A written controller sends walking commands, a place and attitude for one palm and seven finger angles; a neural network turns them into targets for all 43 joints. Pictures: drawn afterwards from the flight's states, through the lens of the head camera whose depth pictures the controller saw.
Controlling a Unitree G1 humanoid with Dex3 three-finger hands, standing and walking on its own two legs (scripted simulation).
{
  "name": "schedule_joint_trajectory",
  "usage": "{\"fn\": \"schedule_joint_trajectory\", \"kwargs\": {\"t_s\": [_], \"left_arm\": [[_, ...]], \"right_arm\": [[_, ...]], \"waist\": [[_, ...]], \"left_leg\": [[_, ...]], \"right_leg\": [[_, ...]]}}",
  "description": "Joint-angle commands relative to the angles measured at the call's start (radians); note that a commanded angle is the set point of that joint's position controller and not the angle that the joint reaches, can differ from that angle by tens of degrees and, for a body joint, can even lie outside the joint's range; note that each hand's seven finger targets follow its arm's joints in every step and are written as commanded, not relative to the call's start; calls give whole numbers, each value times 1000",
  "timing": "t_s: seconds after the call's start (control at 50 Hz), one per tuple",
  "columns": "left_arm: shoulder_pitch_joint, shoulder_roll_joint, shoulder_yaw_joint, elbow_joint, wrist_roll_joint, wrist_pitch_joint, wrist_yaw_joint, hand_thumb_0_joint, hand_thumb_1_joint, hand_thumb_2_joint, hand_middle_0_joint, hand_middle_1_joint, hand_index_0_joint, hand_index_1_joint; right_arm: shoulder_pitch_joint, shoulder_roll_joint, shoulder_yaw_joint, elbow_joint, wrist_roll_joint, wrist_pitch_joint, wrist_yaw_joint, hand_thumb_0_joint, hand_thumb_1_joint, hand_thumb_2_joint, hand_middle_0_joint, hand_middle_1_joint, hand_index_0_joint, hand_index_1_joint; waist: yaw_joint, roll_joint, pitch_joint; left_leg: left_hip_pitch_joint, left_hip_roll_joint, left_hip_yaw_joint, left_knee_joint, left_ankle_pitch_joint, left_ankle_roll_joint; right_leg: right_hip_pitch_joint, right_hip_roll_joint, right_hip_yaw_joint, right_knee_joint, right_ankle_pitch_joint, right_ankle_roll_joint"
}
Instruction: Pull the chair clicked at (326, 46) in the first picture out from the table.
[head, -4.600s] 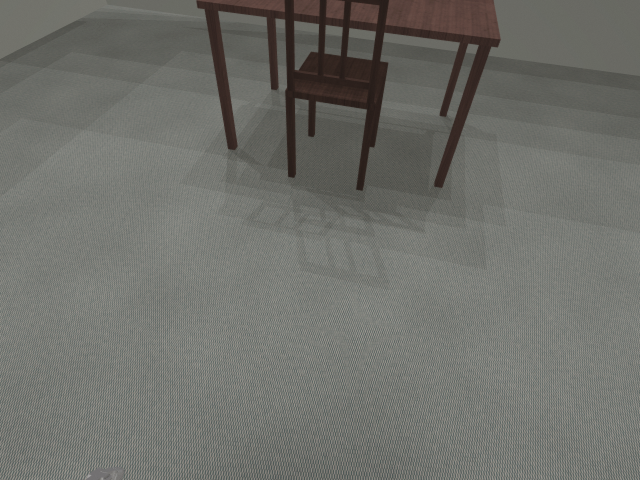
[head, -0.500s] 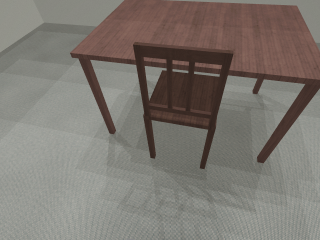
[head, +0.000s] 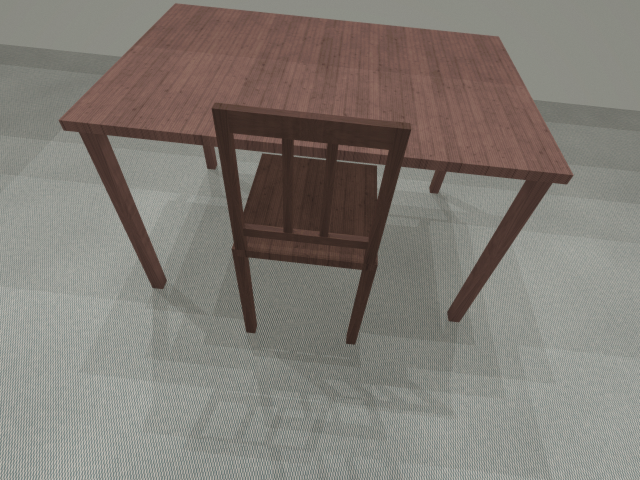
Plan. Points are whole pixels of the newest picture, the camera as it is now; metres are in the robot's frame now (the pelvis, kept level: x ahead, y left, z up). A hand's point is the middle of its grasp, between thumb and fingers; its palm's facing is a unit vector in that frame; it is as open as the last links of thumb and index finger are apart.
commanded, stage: take the last steps up to it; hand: left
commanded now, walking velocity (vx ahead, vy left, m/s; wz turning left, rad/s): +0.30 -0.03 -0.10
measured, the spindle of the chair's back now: (288, 189) +0.70 +0.09 -0.10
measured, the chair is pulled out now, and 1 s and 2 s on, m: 0.00 0.00 0.00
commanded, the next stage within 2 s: come to a stop and stand still in 0.66 s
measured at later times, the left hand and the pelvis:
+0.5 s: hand out of the picture +0.09 +0.13 -0.19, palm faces +0.05 -0.99 -0.15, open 7.3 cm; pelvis +0.12 -0.03 -0.01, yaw +0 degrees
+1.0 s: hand (235, 385) +0.30 +0.14 -0.18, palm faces -0.01 -0.97 -0.24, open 7.3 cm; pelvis +0.24 -0.04 -0.01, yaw -1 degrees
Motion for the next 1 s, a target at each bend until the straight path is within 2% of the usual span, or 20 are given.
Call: {"fn": "schedule_joint_trajectory", "kwargs": {"t_s": [0.0,0.08,0.12,0.16,0.18,0.24,0.3,0.46,0.5,0.52,0.54,0.58,0.62,0.68,0.8,0.84,0.88,0.9,0.94,0.98], "left_arm": [[-104,16,-14,-86,-9,-47,-4,0,900,900,-200,-300,-200,-300],[-75,11,-15,-60,-11,-60,-4,0,900,900,-200,-300,-200,-300],[53,34,-2,-2,-9,-73,2,0,900,900,-200,-300,-200,-300],[278,206,31,66,-10,-89,22,0,900,900,-200,-300,-200,-300],[319,210,31,76,-19,-87,34,0,900,900,-200,-300,-200,-300],[152,84,3,45,-11,-93,46,0,900,900,-200,-300,-200,-300],[100,65,-8,33,-4,-107,47,0,900,900,-200,-300,-200,-300],[150,99,-5,76,-7,-106,46,0,900,900,-200,-300,-200,-300],[142,83,-8,79,-12,-98,44,0,900,900,-200,-300,-200,-300],[153,54,-12,68,-16,-95,39,0,900,900,-200,-300,-200,-300],[183,2,-20,49,-26,-95,33,0,900,900,-200,-300,-200,-300],[117,18,-22,26,-15,-91,38,0,900,900,-200,-300,-200,-300],[94,13,-18,41,-9,-88,28,0,900,900,-200,-300,-200,-300],[152,-25,-26,61,-9,-66,31,0,900,900,-200,-300,-200,-300],[111,-52,-48,50,-12,-53,50,0,900,900,-200,-300,-200,-300],[154,-21,-47,71,-12,-54,58,0,900,900,-200,-300,-200,-300],[136,71,-45,71,-10,-69,67,0,900,900,-200,-300,-200,-300],[106,107,-44,62,-13,-66,66,0,900,900,-200,-300,-200,-300],[82,126,-32,59,-20,-67,72,0,900,900,-200,-300,-200,-300],[63,128,-29,53,-19,-56,78,0,900,900,-200,-300,-200,-300]], "right_arm": [[94,-172,-43,-5,-6,-29,-12,0,-900,-900,200,300,200,300],[88,-181,-53,20,-4,-19,-3,0,-900,-900,200,300,200,300],[66,-160,-48,24,3,-19,0,0,-900,-900,200,300,200,300],[-7,-71,-22,-31,19,-31,14,0,-900,-900,200,300,200,300],[-83,-118,-31,-62,13,-21,13,0,-900,-900,200,300,200,300],[-93,-96,-46,-31,4,-17,24,0,-900,-900,200,300,200,300],[-36,-51,-44,-9,4,-3,34,0,-900,-900,200,300,200,300],[-126,-63,-35,-51,7,-24,43,0,-900,-900,200,300,200,300],[-17,-93,-39,-15,2,-33,33,0,-900,-900,200,300,200,300],[94,-163,-53,8,-7,-41,21,0,-900,-900,200,300,200,300],[166,-264,-72,15,-13,-39,11,0,-900,-900,200,300,200,300],[89,-233,-62,-5,6,-29,-7,0,-900,-900,200,300,200,300],[-22,-139,-36,-32,5,-40,-6,0,-900,-900,200,300,200,300],[-61,-106,-27,-29,11,-52,-10,0,-900,-900,200,300,200,300],[-73,-122,-22,-8,5,-25,-13,0,-900,-900,200,300,200,300],[-86,-121,-20,6,13,-12,-15,0,-900,-900,200,300,200,300],[-57,-72,-12,17,27,-2,-9,0,-900,-900,200,300,200,300],[-32,-65,-13,21,31,5,-3,0,-900,-900,200,300,200,300],[-12,-71,-20,41,26,32,-5,0,-900,-900,200,300,200,300],[-10,-68,-28,44,26,47,-8,0,-900,-900,200,300,200,300]], "waist": [[-37,174,56],[-23,184,49],[39,118,19],[133,-253,-45],[153,-205,-20],[62,-70,93],[7,-79,98],[21,-76,94],[-34,-3,59],[-71,141,-12],[-70,363,-85],[-50,244,-33],[-5,137,44],[41,141,8],[42,132,13],[67,112,1],[42,-21,17],[20,8,25],[14,-176,-32],[20,-157,-18]], "left_leg": [[109,244,-171,-175,110,158],[31,232,-137,-94,95,135],[-94,163,-74,46,8,77],[-496,-5,74,493,-337,2],[-536,17,-33,654,-380,13],[-505,82,-85,722,-169,12],[-393,74,-46,604,-95,-6],[-226,13,4,255,7,13],[-5,-17,11,134,68,24],[141,87,-130,64,128,65],[267,329,-447,-46,225,170],[125,370,-493,-128,82,237],[-12,281,-323,-155,117,200],[-50,215,-163,-141,347,180],[-71,198,-110,-55,504,168],[-87,153,-77,19,414,106],[-153,53,-64,60,112,14],[-144,22,-65,42,-19,-3],[-75,2,-27,108,-37,-24],[-83,-5,-30,178,-132,-29]], "right_leg": [[-93,-44,-33,-157,-33,4],[106,-13,-87,-375,-11,-10],[351,-4,-88,-537,116,-28],[673,-364,397,-707,49,-182],[589,-419,477,-759,33,-233],[377,-316,264,-769,50,-211],[261,-269,105,-782,197,-182],[302,-230,50,-689,318,-148],[223,-174,9,-511,341,-117],[142,-97,-44,-283,250,-79],[-44,21,-126,-2,-171,-34],[-131,-25,5,257,-220,-50],[-105,-78,30,232,-73,-35],[-2,-80,-3,85,-25,-9],[164,-49,-37,-279,51,11],[279,-46,-48,-469,225,21],[333,-164,126,-555,559,-23],[300,-232,140,-536,631,-59],[291,-262,178,-540,760,-109],[281,-299,180,-576,785,-147]]}}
